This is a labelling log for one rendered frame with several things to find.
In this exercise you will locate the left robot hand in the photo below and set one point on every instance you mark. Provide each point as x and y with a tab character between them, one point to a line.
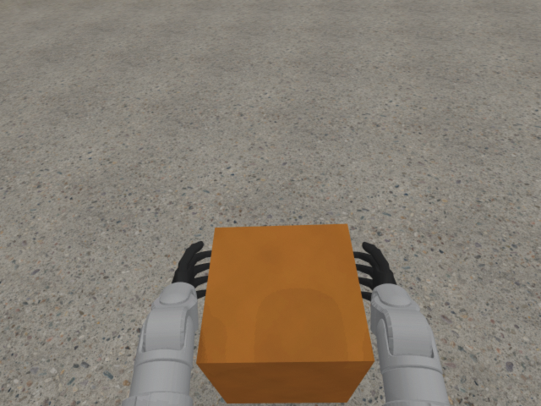
187	270

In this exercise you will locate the carton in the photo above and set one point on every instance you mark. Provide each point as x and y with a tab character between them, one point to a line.
283	319

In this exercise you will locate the right robot hand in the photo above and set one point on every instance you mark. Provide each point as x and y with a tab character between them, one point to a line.
379	269

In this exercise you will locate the left robot forearm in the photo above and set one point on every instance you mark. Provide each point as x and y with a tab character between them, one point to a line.
164	357

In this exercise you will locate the right robot forearm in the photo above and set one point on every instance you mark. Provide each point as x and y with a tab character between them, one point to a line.
409	359

